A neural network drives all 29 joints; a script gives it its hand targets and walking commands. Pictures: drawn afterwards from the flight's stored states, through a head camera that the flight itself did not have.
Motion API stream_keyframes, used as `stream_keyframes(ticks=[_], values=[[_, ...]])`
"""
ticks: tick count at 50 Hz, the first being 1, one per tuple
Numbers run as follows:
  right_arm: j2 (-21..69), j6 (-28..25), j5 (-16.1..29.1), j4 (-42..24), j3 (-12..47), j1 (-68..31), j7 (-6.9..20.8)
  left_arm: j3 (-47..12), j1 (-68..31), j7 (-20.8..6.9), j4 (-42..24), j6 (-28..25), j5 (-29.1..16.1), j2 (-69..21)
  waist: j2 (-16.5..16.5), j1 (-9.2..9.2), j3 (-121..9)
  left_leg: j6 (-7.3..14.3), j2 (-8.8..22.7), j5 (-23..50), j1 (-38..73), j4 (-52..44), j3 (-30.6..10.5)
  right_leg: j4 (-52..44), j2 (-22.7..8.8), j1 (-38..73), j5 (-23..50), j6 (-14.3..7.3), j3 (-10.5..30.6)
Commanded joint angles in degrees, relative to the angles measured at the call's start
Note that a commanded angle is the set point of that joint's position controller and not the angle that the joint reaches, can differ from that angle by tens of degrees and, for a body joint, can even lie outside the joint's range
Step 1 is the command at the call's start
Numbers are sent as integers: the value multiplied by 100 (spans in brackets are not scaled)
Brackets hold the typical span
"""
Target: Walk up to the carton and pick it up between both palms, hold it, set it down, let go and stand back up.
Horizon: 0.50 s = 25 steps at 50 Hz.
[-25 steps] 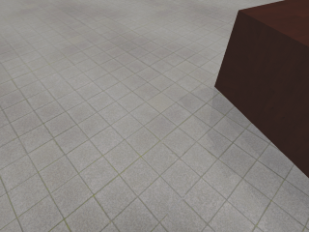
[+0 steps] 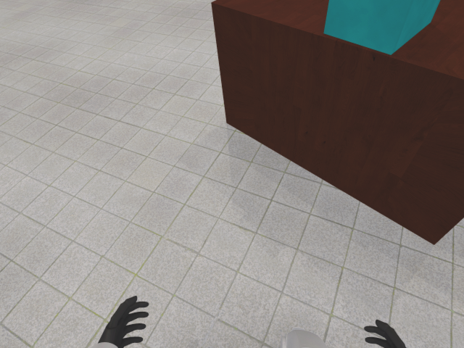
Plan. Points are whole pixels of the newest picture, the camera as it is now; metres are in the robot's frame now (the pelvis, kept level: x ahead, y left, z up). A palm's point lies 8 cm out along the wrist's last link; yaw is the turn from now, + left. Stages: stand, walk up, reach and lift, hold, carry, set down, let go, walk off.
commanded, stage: walk up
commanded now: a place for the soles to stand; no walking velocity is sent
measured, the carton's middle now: out of the picture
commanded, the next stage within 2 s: none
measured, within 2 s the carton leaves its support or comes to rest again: neither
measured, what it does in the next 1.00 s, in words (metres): walks ahead, turning right: left foot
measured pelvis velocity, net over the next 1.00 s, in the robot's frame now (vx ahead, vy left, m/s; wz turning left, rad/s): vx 0.45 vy -0.18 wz -0.50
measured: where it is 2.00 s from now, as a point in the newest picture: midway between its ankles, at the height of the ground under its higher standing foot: (333, 232)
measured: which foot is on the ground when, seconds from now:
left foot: up 0.00-0.46, down 0.48-1.00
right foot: down 0.00-0.50, up 0.52-1.00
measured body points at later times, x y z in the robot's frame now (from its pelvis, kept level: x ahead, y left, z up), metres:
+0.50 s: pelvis +0.25 -0.07 +0.01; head +0.29 -0.07 +0.46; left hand +0.31 +0.17 -0.12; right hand +0.41 -0.28 -0.07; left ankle +0.40 -0.02 -0.70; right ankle +0.08 -0.09 -0.69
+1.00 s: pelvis +0.45 -0.18 +0.03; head +0.47 -0.20 +0.47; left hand +0.67 -0.09 -0.09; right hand +0.35 -0.39 -0.11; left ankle +0.40 -0.02 -0.70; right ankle +0.50 -0.31 -0.70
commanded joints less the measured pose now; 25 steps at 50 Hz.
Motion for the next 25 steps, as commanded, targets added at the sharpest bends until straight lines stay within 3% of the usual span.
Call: stream_keyframes(ticks=[1, 2, 3, 6, 8, 9, 15, 19, 21, 22, 23, 24, 25], values=[[10, -207, 157, -1152, 239, -444, 127, 414, 985, 450, -470, -16, -121, 1345, -1343, 237, -449, 75, -467, 437, -2970, 2176, -566, -3254, -986, 2651, -820, -533, 3308], [58, -248, 208, -1097, 273, -308, 103, 365, 918, 477, -562, -58, -18, 1163, -1359, 160, -588, 82, -319, 728, -2846, 2050, -573, -2977, -1004, 2608, 289, -376, 3111], [0, -279, 227, -1089, 269, -272, 70, 302, 875, 456, -543, -115, 28, 902, -1108, 90, -601, 57, -188, 991, -2622, 1733, -643, -2931, -986, 2296, 1097, -390, 2919], [-28, -290, 249, -999, 295, -215, 51, 223, 966, 382, -517, -246, 68, 526, -137, -90, -556, 19, -196, 1439, -2586, 1256, -566, -2998, -918, 2158, 1888, -456, 2454], [95, -271, 224, -1002, 366, -368, 65, 237, 1191, 407, -453, -315, 41, 508, 77, -48, -428, -26, -318, 1774, -2787, 892, -394, -3131, -742, 2180, 2211, -433, 2329], [177, -270, 220, -1057, 412, -532, 58, 246, 1293, 415, -398, -336, 23, 515, 82, -17, -304, -61, -374, 1952, -2871, 656, -309, -3219, -632, 2087, 2235, -412, 2300], [460, -291, 250, -1211, 599, -1319, 14, 248, 1878, 396, -212, -345, 15, 380, -682, 222, -2, -38, -737, 2860, -3178, -1177, 119, -3115, -40, 2551, 2621, -181, 2116], [609, -357, 248, -1270, 643, -1574, -45, 276, 2110, 374, -226, -331, 36, 429, -813, 381, -177, 141, -1175, 2980, -2458, -2509, 395, -2677, 101, 2762, 2770, -266, 2167], [596, -405, 213, -1255, 595, -1286, -93, 284, 2163, 371, -241, -317, 17, 465, -737, 292, -243, 279, -1345, 3014, -1692, -3009, 430, -2301, 117, 2595, 2747, -242, 2280], [503, -436, 185, -1158, 509, -792, -130, 286, 2045, 363, -261, -321, -6, 530, -613, 41, -437, 422, -1332, 3101, -816, -3243, 292, -1768, 126, 2233, 2847, -204, 2294], [317, -488, 135, -978, 366, 33, -179, 287, 1932, 343, -290, -339, -23, 561, -358, -343, -869, 636, -1127, 3308, 663, -3346, -63, -818, 272, 1416, 2520, -87, 2142], [24, -531, 35, -859, 182, 935, -246, 230, 2035, 319, -292, -356, -41, 394, 28, -693, -1595, 907, -356, 2734, 2266, -3256, -1055, 569, 551, 439, 1131, 46, 1902], [-213, -514, -64, -908, 61, 1380, -324, 164, 2186, 306, -347, -296, -53, 194, 725, -827, -2098, 1312, 1262, 1642, 3222, -3441, -3122, 2176, 1117, -694, -1563, 132, 1402]])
